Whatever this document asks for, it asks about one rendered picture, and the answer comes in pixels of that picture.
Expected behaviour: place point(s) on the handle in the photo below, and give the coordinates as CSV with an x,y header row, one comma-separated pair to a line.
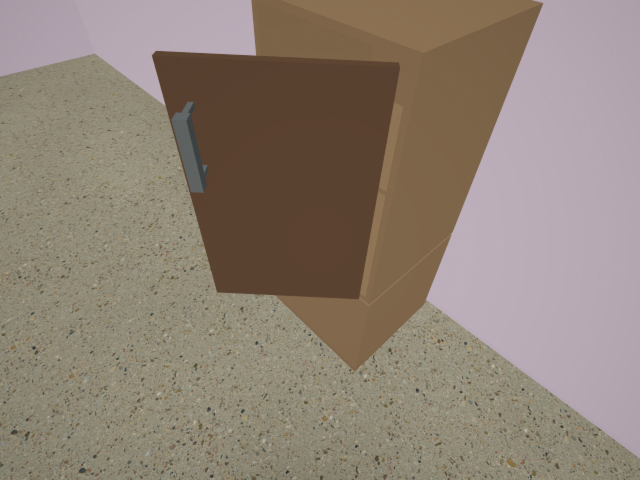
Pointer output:
x,y
187,142

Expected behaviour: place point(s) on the cupboard door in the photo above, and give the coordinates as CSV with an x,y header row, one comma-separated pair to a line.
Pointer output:
x,y
295,150

